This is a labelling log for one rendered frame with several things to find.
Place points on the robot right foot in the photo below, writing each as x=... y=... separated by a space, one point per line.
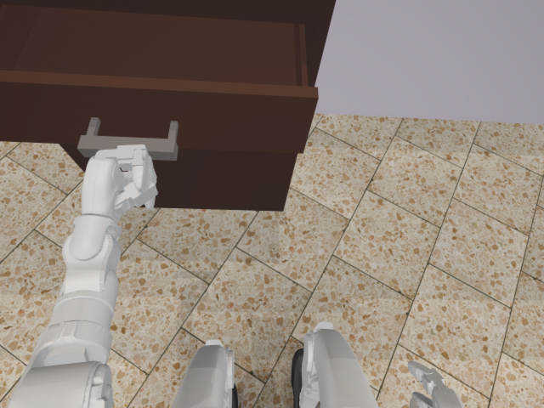
x=297 y=376

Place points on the robot right hand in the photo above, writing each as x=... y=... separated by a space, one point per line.
x=434 y=384

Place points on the drawer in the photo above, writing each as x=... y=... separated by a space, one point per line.
x=231 y=84

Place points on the robot left hand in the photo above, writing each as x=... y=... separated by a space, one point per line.
x=103 y=180

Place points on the robot left forearm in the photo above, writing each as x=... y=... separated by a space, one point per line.
x=79 y=329

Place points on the robot right thigh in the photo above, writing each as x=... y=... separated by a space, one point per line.
x=342 y=382

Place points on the handle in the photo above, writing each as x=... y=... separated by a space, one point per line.
x=158 y=149

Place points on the left robot upper arm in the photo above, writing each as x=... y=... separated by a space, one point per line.
x=77 y=385

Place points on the cabinet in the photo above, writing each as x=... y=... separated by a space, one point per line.
x=220 y=179

